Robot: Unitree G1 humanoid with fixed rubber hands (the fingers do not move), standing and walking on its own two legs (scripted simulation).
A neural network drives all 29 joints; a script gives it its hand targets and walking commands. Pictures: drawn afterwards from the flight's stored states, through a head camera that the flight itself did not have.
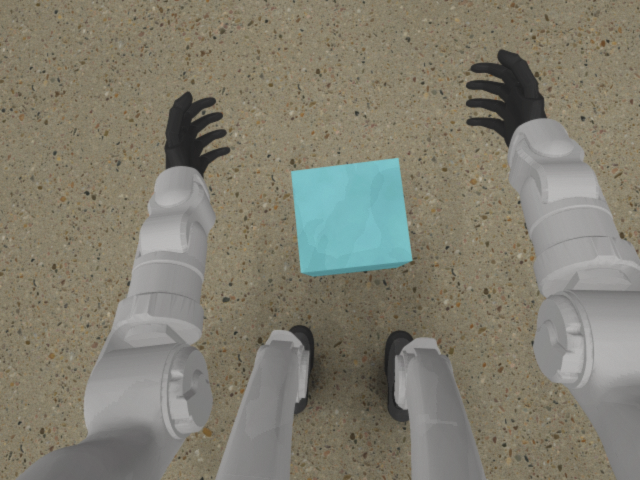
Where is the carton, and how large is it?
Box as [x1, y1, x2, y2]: [291, 158, 411, 276]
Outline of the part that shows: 398,158 291,171 301,272 315,276 397,267 411,260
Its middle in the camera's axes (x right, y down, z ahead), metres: +0.07 -0.03 +0.87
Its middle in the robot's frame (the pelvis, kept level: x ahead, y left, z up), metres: +0.47 +0.02 -0.51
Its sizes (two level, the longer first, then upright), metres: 0.210 0.200 0.250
